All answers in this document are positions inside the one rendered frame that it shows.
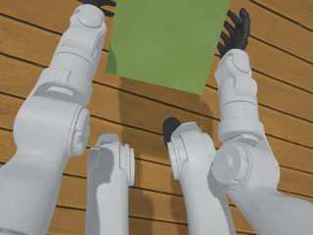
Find carton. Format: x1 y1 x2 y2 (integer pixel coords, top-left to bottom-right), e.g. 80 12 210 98
105 0 231 95

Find left robot hand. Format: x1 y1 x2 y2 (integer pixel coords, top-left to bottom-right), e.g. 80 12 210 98
82 0 116 18

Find robot right thigh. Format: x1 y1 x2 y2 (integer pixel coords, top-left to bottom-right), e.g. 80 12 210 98
167 129 237 235

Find robot left forearm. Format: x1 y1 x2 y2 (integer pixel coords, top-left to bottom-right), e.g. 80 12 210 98
13 4 107 146

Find robot right forearm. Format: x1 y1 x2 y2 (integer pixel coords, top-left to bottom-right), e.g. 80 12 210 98
214 49 275 157

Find right robot hand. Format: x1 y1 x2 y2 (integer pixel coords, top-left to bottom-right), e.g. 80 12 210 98
217 7 250 60

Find robot right shin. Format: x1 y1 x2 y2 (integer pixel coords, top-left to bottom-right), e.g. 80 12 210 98
171 121 216 157

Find left robot upper arm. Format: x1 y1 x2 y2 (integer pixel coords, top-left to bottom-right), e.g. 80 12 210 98
0 95 91 235

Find right robot upper arm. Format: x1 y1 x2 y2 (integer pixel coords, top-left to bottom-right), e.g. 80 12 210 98
211 141 313 235

